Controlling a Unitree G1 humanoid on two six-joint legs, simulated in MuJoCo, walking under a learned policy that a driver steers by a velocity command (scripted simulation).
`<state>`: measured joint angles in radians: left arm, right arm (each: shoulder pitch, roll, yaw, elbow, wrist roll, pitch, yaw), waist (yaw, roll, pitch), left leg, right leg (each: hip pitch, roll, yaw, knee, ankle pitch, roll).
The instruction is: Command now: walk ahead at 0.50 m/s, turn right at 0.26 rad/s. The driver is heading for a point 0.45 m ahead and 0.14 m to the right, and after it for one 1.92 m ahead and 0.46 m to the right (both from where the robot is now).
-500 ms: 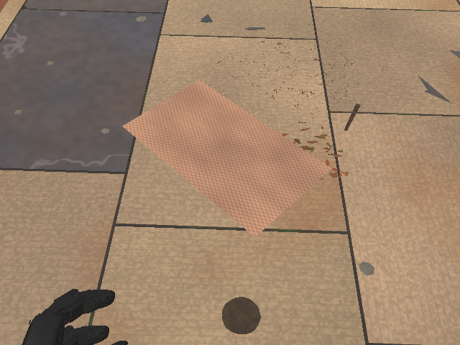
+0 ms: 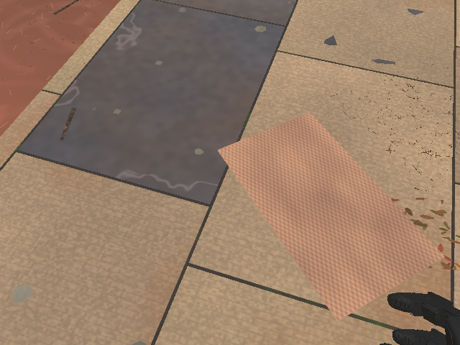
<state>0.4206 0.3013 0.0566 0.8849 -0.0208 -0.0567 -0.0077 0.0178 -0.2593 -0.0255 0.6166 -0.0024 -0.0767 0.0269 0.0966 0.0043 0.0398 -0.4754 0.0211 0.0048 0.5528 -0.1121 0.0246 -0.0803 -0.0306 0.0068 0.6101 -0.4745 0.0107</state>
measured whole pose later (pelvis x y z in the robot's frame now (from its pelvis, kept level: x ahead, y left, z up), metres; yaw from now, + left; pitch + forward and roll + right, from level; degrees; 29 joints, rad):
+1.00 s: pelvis +0.54 -0.14 +0.00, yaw -24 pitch +2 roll -1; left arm 0.35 0.30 0.06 0.79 0.00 -0.05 0.01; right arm 0.08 -0.28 -0.03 0.71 0.01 -0.10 0.05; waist 0.06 0.03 0.01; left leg -0.51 0.00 0.02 0.50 -0.02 0.07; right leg 0.06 0.07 0.06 0.35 -0.44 -0.06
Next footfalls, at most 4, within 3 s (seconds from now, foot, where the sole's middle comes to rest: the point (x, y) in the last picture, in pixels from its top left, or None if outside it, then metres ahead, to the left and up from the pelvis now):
0.50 right None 0.38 -0.18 -0.76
1.02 left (297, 250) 0.75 -0.12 -0.76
1.50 right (375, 201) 0.96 -0.38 -0.76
1.98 left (297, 137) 1.23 -0.11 -0.76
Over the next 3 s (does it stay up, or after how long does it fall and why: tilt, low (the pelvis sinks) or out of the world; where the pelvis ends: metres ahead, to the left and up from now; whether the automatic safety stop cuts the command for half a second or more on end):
stays up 1.62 -0.39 0.00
